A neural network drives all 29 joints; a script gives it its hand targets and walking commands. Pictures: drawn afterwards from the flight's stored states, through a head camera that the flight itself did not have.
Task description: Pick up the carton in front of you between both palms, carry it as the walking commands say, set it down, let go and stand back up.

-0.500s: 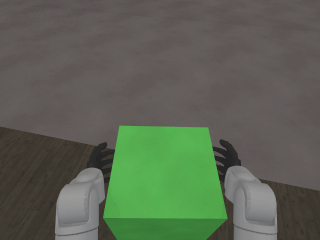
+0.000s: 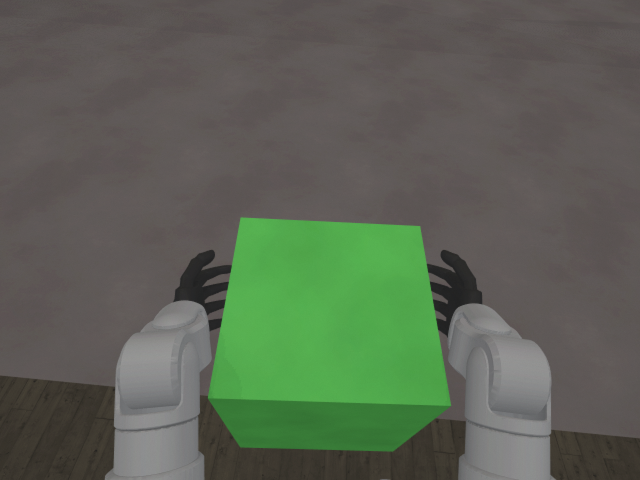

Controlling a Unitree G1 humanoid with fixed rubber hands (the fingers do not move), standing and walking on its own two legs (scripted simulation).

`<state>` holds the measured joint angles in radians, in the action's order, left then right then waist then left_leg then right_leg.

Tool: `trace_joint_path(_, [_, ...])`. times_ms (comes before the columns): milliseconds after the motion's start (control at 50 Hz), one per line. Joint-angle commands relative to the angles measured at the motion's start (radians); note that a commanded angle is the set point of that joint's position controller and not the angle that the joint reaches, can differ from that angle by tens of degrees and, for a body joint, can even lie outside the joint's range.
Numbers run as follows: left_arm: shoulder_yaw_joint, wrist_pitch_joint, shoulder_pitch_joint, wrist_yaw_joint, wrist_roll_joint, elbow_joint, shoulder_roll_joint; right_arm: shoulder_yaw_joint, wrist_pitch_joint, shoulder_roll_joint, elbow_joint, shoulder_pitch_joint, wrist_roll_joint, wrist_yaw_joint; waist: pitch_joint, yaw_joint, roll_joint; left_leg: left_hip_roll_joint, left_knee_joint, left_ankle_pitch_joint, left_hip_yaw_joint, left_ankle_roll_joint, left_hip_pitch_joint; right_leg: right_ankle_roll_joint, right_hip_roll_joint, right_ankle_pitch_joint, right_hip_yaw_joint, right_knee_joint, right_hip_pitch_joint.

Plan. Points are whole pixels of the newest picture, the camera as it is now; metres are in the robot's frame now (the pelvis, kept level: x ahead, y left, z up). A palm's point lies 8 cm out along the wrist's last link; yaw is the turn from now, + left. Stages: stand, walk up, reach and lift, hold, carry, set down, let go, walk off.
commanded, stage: carry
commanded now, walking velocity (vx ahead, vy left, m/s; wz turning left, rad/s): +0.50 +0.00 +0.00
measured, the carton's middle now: (323, 344) +0.30 -0.01 +0.01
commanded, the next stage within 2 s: none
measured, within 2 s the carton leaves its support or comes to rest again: neither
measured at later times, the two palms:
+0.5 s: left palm (234, 124) +0.69 +0.13 +0.08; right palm (399, 116) +0.72 -0.17 +0.08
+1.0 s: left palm (245, 84) +1.06 +0.16 -0.05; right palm (359, 87) +1.05 -0.14 -0.04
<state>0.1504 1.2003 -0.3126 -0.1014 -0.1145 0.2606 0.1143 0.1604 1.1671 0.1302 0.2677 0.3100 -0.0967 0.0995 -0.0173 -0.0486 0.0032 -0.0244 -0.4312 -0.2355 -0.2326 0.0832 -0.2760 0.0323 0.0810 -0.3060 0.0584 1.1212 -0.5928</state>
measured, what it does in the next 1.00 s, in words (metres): goes down: right foot, then left foot 0.10 m lower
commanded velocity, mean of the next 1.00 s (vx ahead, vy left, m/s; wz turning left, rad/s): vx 0.50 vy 0.00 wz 0.00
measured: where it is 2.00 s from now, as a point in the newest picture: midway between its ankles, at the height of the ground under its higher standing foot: (286, 224)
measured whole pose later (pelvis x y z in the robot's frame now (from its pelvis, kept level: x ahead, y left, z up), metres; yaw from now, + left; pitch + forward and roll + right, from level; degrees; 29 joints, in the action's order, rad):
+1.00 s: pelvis +0.69 +0.03 -0.12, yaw -1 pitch +5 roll -2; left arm 0.20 1.25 -0.70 -0.16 -0.07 -0.16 0.01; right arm 0.24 1.21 0.01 -0.14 0.67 -0.06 0.13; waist 0.05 -0.05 0.00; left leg 0.06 -0.62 -0.29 -0.15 0.15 -0.44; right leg 0.02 0.01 -0.38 -0.03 1.34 -0.58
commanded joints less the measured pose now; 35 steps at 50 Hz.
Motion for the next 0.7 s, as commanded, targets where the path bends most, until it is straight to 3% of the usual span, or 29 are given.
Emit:
trace_joint_path(0, [-0.742,-0.039,-0.689,0.205,0.41,0.003,0.822,-0.777,-0.001,0.817,-0.033,0.672,0.468,-0.257,-0.326,0.011,-0.125,-0.245,0.163,0.203,0.241,0.102,0.303,-0.006,0.01,0.078,0.022,-0.132,-0.107])
trace_joint_path(80, [-0.686,-0.026,-0.813,0.184,0.428,-0.104,0.788,-0.702,0.008,0.781,-0.16,0.777,0.463,-0.239,-0.271,0.002,-0.139,-0.199,0.115,0.313,0.16,0.09,0.289,0.009,-0.025,0.182,0.084,-0.369,-0.07])
trace_joint_path(140, [-0.636,-0.013,-0.919,0.183,0.449,-0.192,0.794,-0.632,0.02,0.78,-0.26,0.848,0.446,-0.225,-0.232,-0.005,-0.148,-0.191,0.081,0.411,0.142,0.06,0.308,0.034,-0.058,0.245,0.111,-0.521,-0.009])
trace_joint_path(180, [-0.598,-0.008,-0.98,0.187,0.456,-0.244,0.812,-0.602,0.023,0.799,-0.307,0.906,0.443,-0.219,-0.259,0.019,-0.159,-0.19,-0.02,0.567,0.102,0.03,0.32,0.055,-0.093,0.232,0.135,-0.572,0.112])
trace_joint_path(200, [-0.574,-0.008,-0.993,0.189,0.458,-0.272,0.824,-0.592,0.025,0.817,-0.324,0.948,0.446,-0.216,-0.317,0.065,-0.134,-0.155,-0.167,0.629,0.048,0.001,0.299,0.059,-0.137,0.216,0.174,-0.621,0.274])
trace_joint_path(220, [-0.548,-0.007,-1.008,0.193,0.459,-0.298,0.833,-0.583,0.028,0.837,-0.342,0.983,0.447,-0.213,-0.41,0.108,-0.056,-0.118,-0.376,0.521,0.031,-0.024,0.207,0.053,-0.105,0.172,0.122,-0.599,0.492])
trace_joint_path(240, [-0.519,-0.006,-1.024,0.196,0.462,-0.319,0.839,-0.575,0.032,0.858,-0.356,1.016,0.453,-0.212,-0.485,0.131,0.117,-0.044,-0.616,0.243,0.037,-0.051,0.024,0.078,0.11,0.114,-0.214,-0.627,0.671])
trace_joint_path(260, [-0.512,-0.012,-1.067,0.202,0.466,-0.332,0.836,-0.566,0.037,0.898,-0.351,1.039,0.459,-0.211,-0.548,0.112,0.395,0.121,-0.846,-0.267,0.139,-0.074,-0.295,0.222,0.259,0.105,-0.635,-0.74,0.872])
trace_joint_path(280, [-0.515,-0.01,-1.105,0.209,0.493,-0.331,0.896,-0.556,0.035,0.912,-0.357,1.091,0.453,-0.203,-0.521,0.113,0.295,0.074,-0.956,-0.291,0.246,-0.043,-0.392,0.243,0.271,0.197,-0.596,-0.73,0.882])
trace_joint_path(300, [-0.528,-0.015,-1.145,0.217,0.517,-0.298,0.943,-0.548,0.032,0.941,-0.343,1.108,0.452,-0.196,-0.497,0.12,0.204,0.036,-0.949,-0.247,0.268,-0.02,-0.427,0.235,0.241,0.359,-0.499,-0.695,0.837])
trace_joint_path(320, [-0.537,-0.018,-1.19,0.221,0.538,-0.261,0.985,-0.543,0.029,0.971,-0.325,1.129,0.454,-0.189,-0.484,0.117,0.09,0.0,-0.879,-0.205,0.266,-0.012,-0.426,0.204,0.224,0.472,-0.41,-0.676,0.795])
trace_joint_path(340, [-0.547,-0.019,-1.23,0.223,0.557,-0.221,1.02,-0.537,0.028,0.99,-0.31,1.13,0.448,-0.181,-0.481,0.108,0.072,-0.022,-0.805,-0.176,0.267,-0.017,-0.421,0.183,0.209,0.535,-0.356,-0.676,0.769])
trace_joint_path(380, [-0.56,-0.02,-1.24,0.221,0.576,-0.173,1.06,-0.536,0.027,1.012,-0.279,1.099,0.432,-0.166,-0.52,0.107,0.088,-0.03,-0.703,-0.15,0.255,-0.036,-0.384,0.169,0.201,0.584,-0.297,-0.684,0.783])
trace_joint_path(460, [-0.587,-0.018,-1.174,0.216,0.555,-0.092,1.055,-0.565,0.014,1.004,-0.215,1.004,0.387,-0.147,-0.522,0.12,0.085,-0.012,-0.52,-0.133,0.201,-0.048,-0.453,0.193,0.183,0.725,-0.219,-0.657,0.852])
trace_joint_path(500, [-0.615,-0.018,-1.139,0.216,0.545,-0.059,1.031,-0.595,0.008,0.984,-0.174,0.978,0.37,-0.142,-0.517,0.127,0.099,0.005,-0.456,-0.046,0.169,-0.047,-0.459,0.185,0.156,0.802,-0.167,-0.636,0.864])
trace_joint_path(540, [-0.642,-0.017,-1.106,0.218,0.534,-0.048,1.0,-0.627,0.004,0.953,-0.135,0.975,0.363,-0.14,-0.523,0.129,0.131,-0.001,-0.501,0.11,0.158,-0.032,-0.502,0.169,0.135,0.862,-0.13,-0.583,0.912])
trace_joint_path(560, [-0.652,-0.017,-1.082,0.219,0.528,-0.054,0.984,-0.639,0.005,0.935,-0.126,0.972,0.363,-0.141,-0.509,0.136,0.126,0.003,-0.468,0.138,0.15,-0.03,-0.529,0.162,0.12,0.851,-0.118,-0.562,0.928])
trace_joint_path(600, [-0.661,-0.014,-1.037,0.223,0.515,-0.087,0.942,-0.654,0.012,0.905,-0.128,0.965,0.364,-0.15,-0.458,0.196,0.109,0.003,-0.387,0.242,0.159,-0.035,-0.741,0.149,0.082,0.767,-0.162,-0.5,1.101])
trace_joint_path(620, [-0.663,-0.012,-1.021,0.225,0.511,-0.112,0.925,-0.651,0.02,0.888,-0.142,0.963,0.362,-0.157,-0.421,0.206,0.094,0.004,-0.315,0.275,0.152,-0.036,-0.762,0.149,0.075,0.75,-0.177,-0.484,1.097])
trace_joint_path(660, [-0.664,-0.008,-1.016,0.231,0.517,-0.165,0.908,-0.622,0.034,0.845,-0.188,0.943,0.35,-0.173,-0.338,0.205,0.028,0.005,-0.028,0.539,0.13,-0.037,-0.539,0.139,0.023,0.526,-0.108,-0.493,0.872])
trace_joint_path(680, [-0.667,-0.009,-1.023,0.235,0.528,-0.195,0.909,-0.605,0.04,0.829,-0.216,0.931,0.346,-0.179,-0.316,0.184,0.042,0.003,0.042,0.671,0.127,-0.023,-0.357,0.123,0.018,0.437,-0.071,-0.493,0.726])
